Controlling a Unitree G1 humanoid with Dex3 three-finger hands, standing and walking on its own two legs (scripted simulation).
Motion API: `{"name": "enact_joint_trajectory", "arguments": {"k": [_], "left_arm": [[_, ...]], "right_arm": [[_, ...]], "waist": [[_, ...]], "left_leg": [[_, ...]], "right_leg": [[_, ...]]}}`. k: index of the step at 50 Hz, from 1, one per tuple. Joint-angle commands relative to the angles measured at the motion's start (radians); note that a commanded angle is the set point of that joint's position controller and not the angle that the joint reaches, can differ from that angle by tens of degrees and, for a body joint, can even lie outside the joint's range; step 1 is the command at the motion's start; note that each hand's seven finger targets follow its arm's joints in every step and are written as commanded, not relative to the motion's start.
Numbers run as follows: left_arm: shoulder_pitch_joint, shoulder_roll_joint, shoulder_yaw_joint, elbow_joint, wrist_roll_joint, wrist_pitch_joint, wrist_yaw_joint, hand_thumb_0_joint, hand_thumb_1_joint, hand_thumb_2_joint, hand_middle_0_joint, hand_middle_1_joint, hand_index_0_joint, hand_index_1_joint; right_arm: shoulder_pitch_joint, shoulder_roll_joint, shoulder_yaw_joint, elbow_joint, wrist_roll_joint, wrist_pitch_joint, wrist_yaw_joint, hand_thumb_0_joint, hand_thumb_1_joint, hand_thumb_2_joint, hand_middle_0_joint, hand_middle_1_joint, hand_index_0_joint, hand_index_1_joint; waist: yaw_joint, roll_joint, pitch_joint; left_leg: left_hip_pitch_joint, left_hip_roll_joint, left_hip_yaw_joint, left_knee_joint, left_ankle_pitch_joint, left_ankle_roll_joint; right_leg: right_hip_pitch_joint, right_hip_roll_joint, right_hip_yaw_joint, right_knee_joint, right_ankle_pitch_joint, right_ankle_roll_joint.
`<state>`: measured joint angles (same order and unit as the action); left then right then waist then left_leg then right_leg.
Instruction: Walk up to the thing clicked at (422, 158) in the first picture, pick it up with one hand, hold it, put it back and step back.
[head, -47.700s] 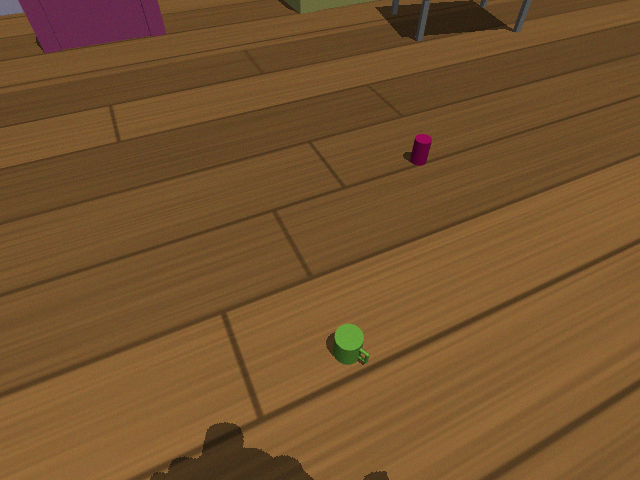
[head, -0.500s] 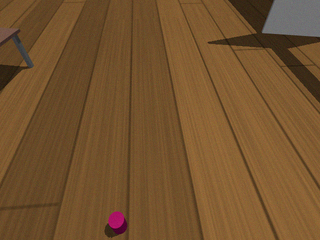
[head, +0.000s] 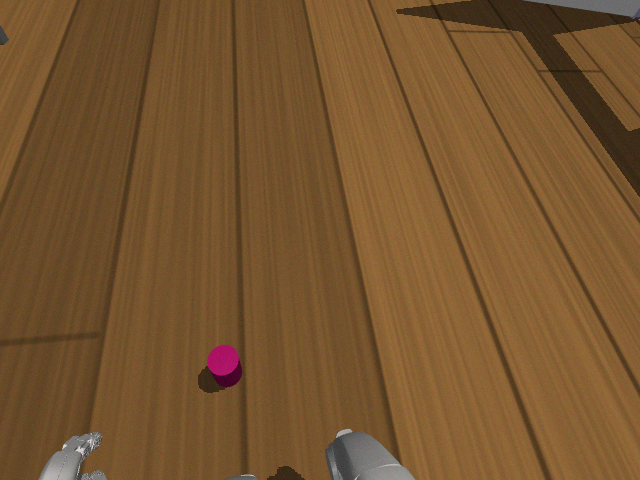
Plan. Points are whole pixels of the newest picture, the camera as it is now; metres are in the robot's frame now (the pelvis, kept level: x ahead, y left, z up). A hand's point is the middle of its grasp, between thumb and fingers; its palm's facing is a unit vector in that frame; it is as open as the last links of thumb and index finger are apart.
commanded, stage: step back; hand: left
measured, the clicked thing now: (225, 366) +0.44 +0.19 -0.70
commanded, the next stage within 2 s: none
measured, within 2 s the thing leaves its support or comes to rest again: neither
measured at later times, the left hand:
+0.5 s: hand out of the picture +0.02 +0.23 -0.13, palm faces -0.04 -0.91 -0.41, open 7.4 cm
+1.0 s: hand out of the picture -0.19 +0.22 -0.16, palm faces -0.07 -0.91 -0.42, open 7.4 cm
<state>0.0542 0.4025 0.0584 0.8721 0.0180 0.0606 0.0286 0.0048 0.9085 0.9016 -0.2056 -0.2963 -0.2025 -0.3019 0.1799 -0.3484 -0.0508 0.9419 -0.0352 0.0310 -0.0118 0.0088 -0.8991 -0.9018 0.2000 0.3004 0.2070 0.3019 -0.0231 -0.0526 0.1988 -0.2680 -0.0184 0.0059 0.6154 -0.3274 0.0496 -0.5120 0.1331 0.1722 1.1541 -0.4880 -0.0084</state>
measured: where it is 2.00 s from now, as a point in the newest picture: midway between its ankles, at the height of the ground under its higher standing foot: outside the picture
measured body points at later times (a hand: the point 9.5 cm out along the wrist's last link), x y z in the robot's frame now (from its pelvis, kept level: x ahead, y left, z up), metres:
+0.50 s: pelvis -0.11 -0.02 +0.00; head -0.05 -0.04 +0.44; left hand +0.02 +0.28 -0.10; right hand -0.02 -0.35 -0.13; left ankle -0.13 +0.11 -0.68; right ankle -0.07 -0.14 -0.73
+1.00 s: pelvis -0.28 -0.05 -0.02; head -0.22 -0.06 +0.43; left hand -0.18 +0.27 -0.13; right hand -0.16 -0.38 -0.12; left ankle -0.14 +0.10 -0.73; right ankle -0.32 -0.19 -0.73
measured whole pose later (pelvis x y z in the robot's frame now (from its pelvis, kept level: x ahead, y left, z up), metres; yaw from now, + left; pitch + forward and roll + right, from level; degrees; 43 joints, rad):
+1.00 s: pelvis -0.28 -0.05 -0.02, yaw -5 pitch -3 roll -2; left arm 0.21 0.39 0.09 0.86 0.03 0.05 -0.01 0.01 0.91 0.90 -0.21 -0.30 -0.20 -0.30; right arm 0.10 -0.41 -0.05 0.79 -0.03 0.03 -0.01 0.01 -0.90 -0.90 0.20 0.30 0.21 0.30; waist 0.02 0.04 0.19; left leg -0.47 0.11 -0.03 0.69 -0.18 -0.03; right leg -0.22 0.04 0.05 0.69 -0.44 0.01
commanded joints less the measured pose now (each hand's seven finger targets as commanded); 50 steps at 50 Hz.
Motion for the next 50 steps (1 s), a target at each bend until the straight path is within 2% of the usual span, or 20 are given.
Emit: {"name": "enact_joint_trajectory", "arguments": {"k": [1,5,9,11,12,13,14,15,18,25,28,29,30,31,34,42,45,48,49,50], "left_arm": [[0.048,0.173,0.060,-0.092,0.005,-0.024,0.005,0.000,0.900,0.900,-0.200,-0.300,-0.200,-0.300],[0.028,0.158,0.066,-0.126,0.004,-0.031,-0.004,0.000,0.900,0.900,-0.200,-0.300,-0.200,-0.300],[0.109,0.141,0.066,-0.108,0.005,-0.039,-0.012,0.000,0.900,0.900,-0.200,-0.300,-0.200,-0.300],[0.190,0.125,0.068,-0.069,0.012,-0.044,-0.011,0.000,0.900,0.900,-0.200,-0.300,-0.200,-0.300],[0.202,0.157,0.073,-0.067,0.023,-0.052,-0.007,0.000,0.900,0.900,-0.200,-0.300,-0.200,-0.300],[0.186,0.244,0.097,-0.086,0.030,-0.057,-0.009,0.000,0.900,0.900,-0.200,-0.300,-0.200,-0.300],[0.124,0.317,0.106,-0.110,0.015,-0.052,-0.011,0.000,0.900,0.900,-0.200,-0.300,-0.200,-0.300],[0.101,0.303,0.106,-0.141,0.022,-0.060,-0.012,0.000,0.900,0.900,-0.200,-0.300,-0.200,-0.300],[0.019,0.197,0.079,-0.162,0.007,-0.054,0.001,0.000,0.900,0.900,-0.200,-0.300,-0.200,-0.300],[0.091,0.195,0.076,-0.192,0.017,-0.033,0.004,0.000,0.900,0.900,-0.200,-0.300,-0.200,-0.300],[0.074,0.199,0.064,-0.205,0.004,-0.019,-0.009,0.000,0.900,0.900,-0.200,-0.300,-0.200,-0.300],[0.099,0.167,0.056,-0.205,0.001,-0.012,-0.012,0.000,0.900,0.900,-0.200,-0.300,-0.200,-0.300],[0.078,0.140,0.052,-0.220,-0.004,-0.016,-0.011,0.000,0.900,0.900,-0.200,-0.300,-0.200,-0.300],[-0.001,0.186,0.077,-0.214,0.010,-0.017,0.007,0.000,0.900,0.900,-0.200,-0.300,-0.200,-0.300],[0.106,0.166,0.079,-0.150,-0.009,-0.012,0.004,0.000,0.900,0.900,-0.200,-0.300,-0.200,-0.300],[0.131,0.159,0.081,-0.149,0.007,-0.019,-0.017,0.000,0.900,0.900,-0.200,-0.300,-0.200,-0.300],[0.187,0.153,0.077,-0.117,0.004,-0.026,-0.023,0.000,0.900,0.900,-0.200,-0.300,-0.200,-0.300],[0.326,0.149,0.084,-0.040,0.009,-0.032,-0.026,0.000,0.900,0.900,-0.200,-0.300,-0.200,-0.300],[0.313,0.195,0.095,-0.048,0.026,-0.039,-0.026,0.000,0.900,0.900,-0.200,-0.300,-0.200,-0.300],[0.256,0.323,0.125,-0.086,0.029,-0.035,-0.028,0.000,0.900,0.900,-0.200,-0.300,-0.200,-0.300]], "right_arm": [[-0.002,-0.271,-0.079,-0.121,0.011,-0.033,-0.030,0.000,-0.900,-0.900,0.200,0.300,0.200,0.300],[0.058,-0.289,-0.081,-0.132,0.009,-0.034,-0.031,0.000,-0.900,-0.900,0.200,0.300,0.200,0.300],[0.012,-0.295,-0.077,-0.160,0.015,-0.025,-0.024,0.000,-0.900,-0.900,0.200,0.300,0.200,0.300],[-0.042,-0.298,-0.074,-0.170,0.024,-0.015,-0.019,0.000,-0.900,-0.900,0.200,0.300,0.200,0.300],[-0.051,-0.271,-0.064,-0.173,0.032,-0.014,-0.017,0.000,-0.900,-0.900,0.200,0.300,0.200,0.300],[-0.043,-0.230,-0.050,-0.185,0.041,-0.013,-0.013,0.000,-0.900,-0.900,0.200,0.300,0.200,0.300],[-0.096,-0.210,-0.051,-0.184,0.042,-0.004,-0.026,0.000,-0.900,-0.900,0.200,0.300,0.200,0.300],[-0.067,-0.241,-0.062,-0.166,0.034,0.003,-0.030,0.000,-0.900,-0.900,0.200,0.300,0.200,0.300],[0.016,-0.230,-0.047,-0.122,0.047,-0.002,-0.029,0.000,-0.900,-0.900,0.200,0.300,0.200,0.300],[0.028,-0.218,-0.040,-0.144,0.024,-0.018,-0.021,0.000,-0.900,-0.900,0.200,0.300,0.200,0.300],[0.093,-0.219,-0.056,-0.122,0.010,-0.031,-0.012,0.000,-0.900,-0.900,0.200,0.300,0.200,0.300],[0.079,-0.265,-0.069,-0.131,-0.006,-0.038,-0.011,0.000,-0.900,-0.900,0.200,0.300,0.200,0.300],[0.030,-0.380,-0.091,-0.152,-0.007,-0.038,-0.004,0.000,-0.900,-0.900,0.200,0.300,0.200,0.300],[0.033,-0.418,-0.101,-0.161,0.000,-0.039,-0.001,0.000,-0.900,-0.900,0.200,0.300,0.200,0.300],[-0.077,-0.308,-0.069,-0.168,-0.006,-0.045,-0.016,0.000,-0.900,-0.900,0.200,0.300,0.200,0.300],[0.013,-0.290,-0.079,-0.194,0.003,-0.036,-0.021,0.000,-0.900,-0.900,0.200,0.300,0.200,0.300],[-0.022,-0.313,-0.083,-0.207,-0.002,-0.022,-0.017,0.000,-0.900,-0.900,0.200,0.300,0.200,0.300],[-0.068,-0.314,-0.077,-0.215,0.012,0.003,-0.011,0.000,-0.900,-0.900,0.200,0.300,0.200,0.300],[-0.052,-0.269,-0.064,-0.219,0.017,0.007,-0.009,0.000,-0.900,-0.900,0.200,0.300,0.200,0.300],[-0.112,-0.202,-0.054,-0.250,0.032,0.001,-0.018,0.000,-0.900,-0.900,0.200,0.300,0.200,0.300]], "waist": [[0.001,0.156,-0.229],[-0.036,0.173,-0.245],[-0.005,0.199,-0.297],[0.048,0.184,-0.304],[0.053,0.130,-0.306],[0.042,-0.070,-0.277],[0.075,-0.253,-0.222],[0.064,-0.181,-0.187],[0.007,-0.071,-0.182],[0.053,-0.145,-0.234],[0.013,-0.101,-0.264],[0.023,0.020,-0.264],[0.016,0.270,-0.241],[-0.043,0.276,-0.208],[0.056,0.162,-0.184],[-0.014,0.222,-0.247],[0.007,0.274,-0.282],[0.070,0.253,-0.302],[0.065,0.138,-0.264],[0.096,-0.219,-0.190]], "left_leg": [[0.254,0.284,-0.260,-0.116,0.685,0.189],[0.282,0.287,-0.261,-0.086,0.705,0.200],[0.227,0.260,-0.224,-0.047,0.599,0.159],[0.108,0.245,-0.192,0.010,0.508,0.113],[0.003,0.210,-0.169,0.043,0.374,0.070],[-0.182,0.069,-0.114,0.184,0.159,-0.006],[-0.199,-0.079,-0.052,0.410,-0.291,-0.037],[-0.181,-0.064,-0.157,0.568,-0.344,-0.052],[-0.212,-0.109,-0.166,0.611,-0.204,-0.055],[-0.132,-0.018,-0.043,0.134,-0.172,-0.059],[0.067,-0.013,-0.001,-0.184,0.128,-0.035],[0.130,0.117,-0.197,-0.225,0.153,0.007],[0.134,0.351,-0.499,-0.291,0.261,0.135],[-0.038,0.459,-0.595,-0.314,0.338,0.256],[-0.002,0.291,-0.309,-0.223,0.464,0.166],[0.182,0.283,-0.244,-0.160,0.408,0.208],[0.125,0.272,-0.225,-0.127,0.376,0.168],[-0.028,0.221,-0.185,-0.059,0.245,0.093],[-0.174,0.135,-0.175,0.040,0.078,0.039],[-0.322,-0.084,-0.091,0.260,-0.194,-0.036]], "right_leg": [[-0.044,-0.034,0.012,-0.001,-0.012,0.029],[-0.002,-0.057,-0.030,-0.156,-0.036,0.029],[0.150,-0.097,-0.117,-0.445,0.032,0.005],[0.314,-0.100,-0.157,-0.686,0.251,-0.018],[0.395,-0.146,-0.081,-0.711,0.370,-0.035],[0.439,-0.311,0.196,-0.725,0.502,-0.116],[0.277,-0.505,0.379,-0.797,0.608,-0.307],[0.213,-0.528,0.408,-0.784,0.650,-0.330],[0.276,-0.341,0.093,-0.696,0.746,-0.209],[0.422,-0.344,0.073,-0.629,0.694,-0.198],[0.306,-0.294,0.043,-0.533,0.535,-0.124],[0.168,-0.231,0.016,-0.461,0.352,-0.075],[-0.010,-0.039,-0.099,-0.284,-0.008,-0.021],[0.058,-0.034,-0.012,-0.058,-0.190,-0.002],[0.012,-0.010,0.060,0.152,-0.045,-0.018],[0.041,-0.062,-0.039,-0.114,-0.044,0.051],[0.183,-0.113,-0.114,-0.391,-0.015,0.030],[0.389,-0.100,-0.185,-0.718,0.200,-0.007],[0.420,-0.170,-0.036,-0.752,0.160,-0.033],[0.270,-0.399,0.303,-0.858,0.104,-0.157]]}}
